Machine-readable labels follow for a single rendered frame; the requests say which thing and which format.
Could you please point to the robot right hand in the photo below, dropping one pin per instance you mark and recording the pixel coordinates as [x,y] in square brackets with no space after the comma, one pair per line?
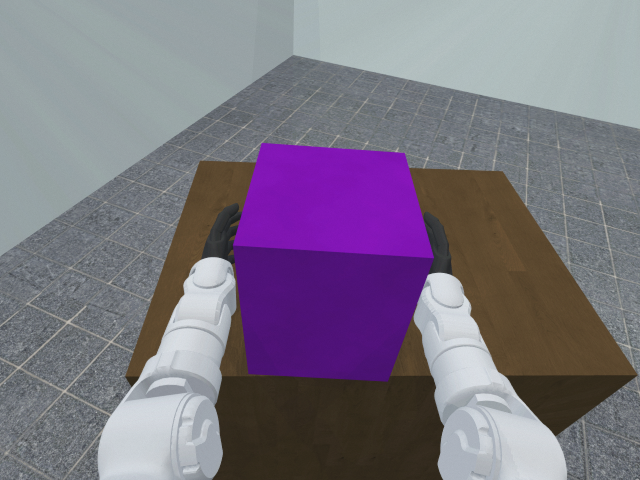
[439,245]

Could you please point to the carton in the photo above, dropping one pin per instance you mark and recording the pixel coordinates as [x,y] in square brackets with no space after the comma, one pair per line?
[331,256]

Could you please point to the robot right upper arm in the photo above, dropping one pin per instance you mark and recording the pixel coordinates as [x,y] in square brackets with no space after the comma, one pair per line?
[481,443]

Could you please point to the robot left hand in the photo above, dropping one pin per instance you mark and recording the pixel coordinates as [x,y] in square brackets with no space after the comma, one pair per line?
[217,243]

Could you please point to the robot right forearm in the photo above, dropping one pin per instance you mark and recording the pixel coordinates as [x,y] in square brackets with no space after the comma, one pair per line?
[458,358]

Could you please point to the robot left upper arm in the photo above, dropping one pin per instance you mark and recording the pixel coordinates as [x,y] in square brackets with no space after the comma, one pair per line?
[172,437]

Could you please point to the robot left forearm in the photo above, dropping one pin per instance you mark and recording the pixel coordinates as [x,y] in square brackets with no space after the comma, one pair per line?
[194,342]

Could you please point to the pedestal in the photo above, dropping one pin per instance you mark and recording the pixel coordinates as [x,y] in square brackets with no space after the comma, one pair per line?
[541,331]

